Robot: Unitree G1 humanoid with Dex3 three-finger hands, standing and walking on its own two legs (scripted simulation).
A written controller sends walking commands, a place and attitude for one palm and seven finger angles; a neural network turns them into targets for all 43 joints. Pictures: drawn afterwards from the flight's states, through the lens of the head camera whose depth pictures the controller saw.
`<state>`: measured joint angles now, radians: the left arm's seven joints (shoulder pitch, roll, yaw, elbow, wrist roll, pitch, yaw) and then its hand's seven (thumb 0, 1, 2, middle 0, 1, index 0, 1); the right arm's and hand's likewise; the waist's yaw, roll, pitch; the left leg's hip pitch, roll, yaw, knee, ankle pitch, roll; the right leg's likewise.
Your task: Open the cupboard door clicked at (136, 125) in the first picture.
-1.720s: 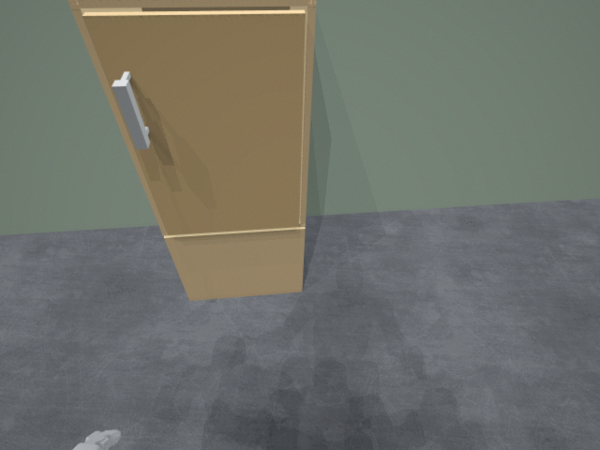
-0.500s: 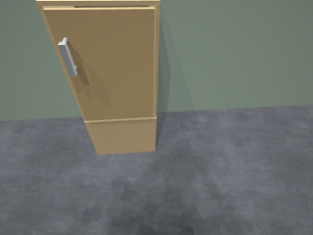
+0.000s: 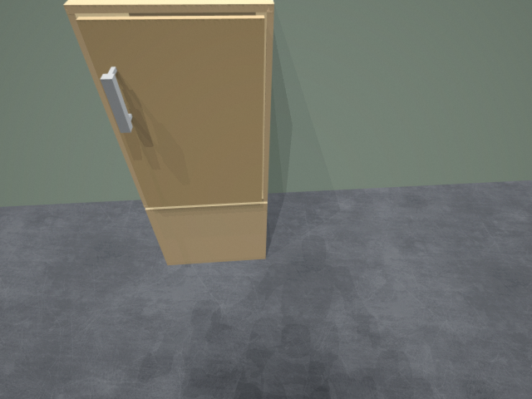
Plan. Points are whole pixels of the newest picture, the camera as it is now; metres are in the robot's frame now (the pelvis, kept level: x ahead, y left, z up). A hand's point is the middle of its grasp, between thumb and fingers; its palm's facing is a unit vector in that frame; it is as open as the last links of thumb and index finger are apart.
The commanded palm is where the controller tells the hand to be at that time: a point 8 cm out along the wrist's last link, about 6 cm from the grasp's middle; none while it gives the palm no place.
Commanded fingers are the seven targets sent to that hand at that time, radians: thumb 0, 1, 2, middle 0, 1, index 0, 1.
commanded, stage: turn to face it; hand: left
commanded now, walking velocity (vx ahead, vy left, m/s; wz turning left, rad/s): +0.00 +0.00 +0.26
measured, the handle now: (119, 100) +0.72 +0.40 +0.06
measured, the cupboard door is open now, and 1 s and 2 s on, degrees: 0 0 0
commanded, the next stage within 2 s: take the last steps up to it in 0.22 s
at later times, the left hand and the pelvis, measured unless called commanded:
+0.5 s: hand out of the picture +0.00 +0.22 -0.19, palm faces +0.14 -0.97 -0.21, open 7.4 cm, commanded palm none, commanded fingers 0.00 0.90 0.90 -0.20 -0.30 -0.20 -0.30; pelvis -0.01 +0.02 -0.01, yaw +7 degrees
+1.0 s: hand out of the picture +0.15 +0.27 -0.18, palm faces +0.17 -0.97 -0.16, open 7.3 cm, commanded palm none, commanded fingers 0.00 0.90 0.90 -0.20 -0.30 -0.20 -0.30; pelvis +0.11 +0.09 -0.01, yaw +10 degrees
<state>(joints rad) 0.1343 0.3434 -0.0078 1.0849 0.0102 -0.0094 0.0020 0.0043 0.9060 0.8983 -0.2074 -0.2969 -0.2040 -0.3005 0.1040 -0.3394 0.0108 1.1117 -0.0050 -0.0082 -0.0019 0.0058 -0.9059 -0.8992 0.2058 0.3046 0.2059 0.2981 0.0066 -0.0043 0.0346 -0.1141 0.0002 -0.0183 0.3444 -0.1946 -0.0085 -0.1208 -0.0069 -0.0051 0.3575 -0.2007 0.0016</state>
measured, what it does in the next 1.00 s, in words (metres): walks ahead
